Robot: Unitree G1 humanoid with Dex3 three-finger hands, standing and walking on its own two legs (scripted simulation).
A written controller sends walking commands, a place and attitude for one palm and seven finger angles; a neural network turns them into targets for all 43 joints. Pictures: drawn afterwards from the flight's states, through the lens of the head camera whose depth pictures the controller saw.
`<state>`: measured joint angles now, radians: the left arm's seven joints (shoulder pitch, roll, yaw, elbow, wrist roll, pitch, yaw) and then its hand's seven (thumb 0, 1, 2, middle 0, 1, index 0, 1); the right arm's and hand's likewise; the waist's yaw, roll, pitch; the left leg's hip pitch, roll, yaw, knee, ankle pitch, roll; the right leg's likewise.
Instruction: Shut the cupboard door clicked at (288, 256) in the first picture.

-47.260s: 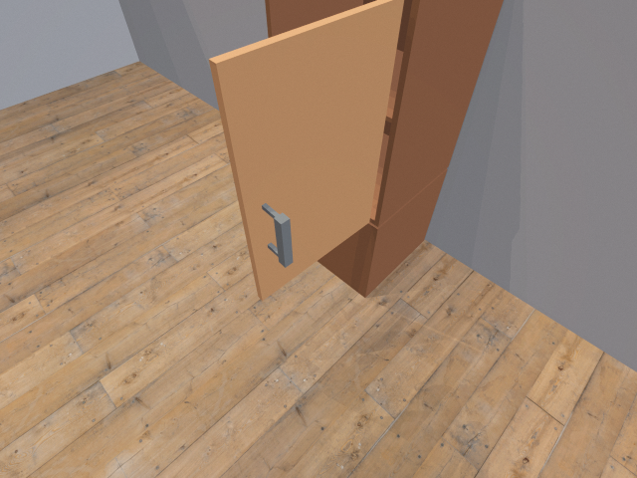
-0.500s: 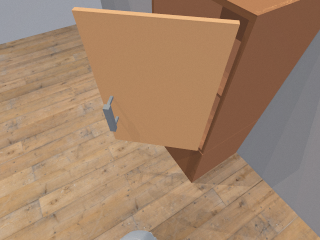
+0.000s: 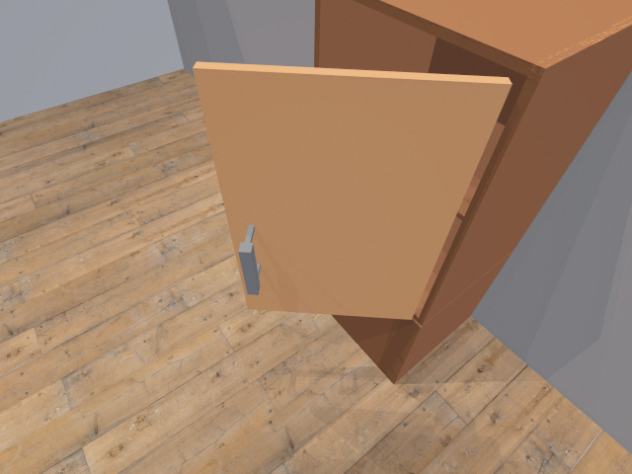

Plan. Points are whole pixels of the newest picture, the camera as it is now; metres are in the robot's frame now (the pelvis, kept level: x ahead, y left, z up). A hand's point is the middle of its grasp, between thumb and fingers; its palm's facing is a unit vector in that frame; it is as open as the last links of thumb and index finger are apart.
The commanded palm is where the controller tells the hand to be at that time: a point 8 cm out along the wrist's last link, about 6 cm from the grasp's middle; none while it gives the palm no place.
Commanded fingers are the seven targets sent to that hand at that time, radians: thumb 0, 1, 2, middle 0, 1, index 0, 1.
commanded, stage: come to a stop and stand still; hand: left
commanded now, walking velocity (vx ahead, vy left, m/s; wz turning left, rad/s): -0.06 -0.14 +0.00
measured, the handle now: (252, 260) +0.49 +0.15 -0.10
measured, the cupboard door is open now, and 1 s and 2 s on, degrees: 48 48 48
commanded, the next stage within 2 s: look again from close up in 1.68 s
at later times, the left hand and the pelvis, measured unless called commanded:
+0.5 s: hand out of the picture +0.03 +0.19 -0.18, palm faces +0.02 -0.98 -0.19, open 7.2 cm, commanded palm none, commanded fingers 0.00 0.90 0.90 -0.20 -0.30 -0.20 -0.30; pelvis +0.01 +0.02 +0.00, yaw -1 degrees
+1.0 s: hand out of the picture -0.02 +0.26 -0.17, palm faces +0.01 -0.98 -0.18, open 7.4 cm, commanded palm none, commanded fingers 0.00 0.90 0.90 -0.20 -0.30 -0.20 -0.30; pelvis +0.00 +0.09 +0.00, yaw -1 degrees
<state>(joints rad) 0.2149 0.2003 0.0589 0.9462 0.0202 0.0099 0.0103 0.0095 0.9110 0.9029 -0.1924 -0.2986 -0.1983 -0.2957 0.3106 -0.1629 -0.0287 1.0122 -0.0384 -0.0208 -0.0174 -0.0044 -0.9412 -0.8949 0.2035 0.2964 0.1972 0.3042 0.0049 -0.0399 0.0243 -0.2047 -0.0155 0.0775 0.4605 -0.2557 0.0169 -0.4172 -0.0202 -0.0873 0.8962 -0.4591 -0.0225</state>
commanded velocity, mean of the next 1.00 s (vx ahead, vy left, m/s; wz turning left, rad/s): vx -0.01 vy -0.01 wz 0.00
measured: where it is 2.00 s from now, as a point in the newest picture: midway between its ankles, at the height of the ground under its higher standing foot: outside the picture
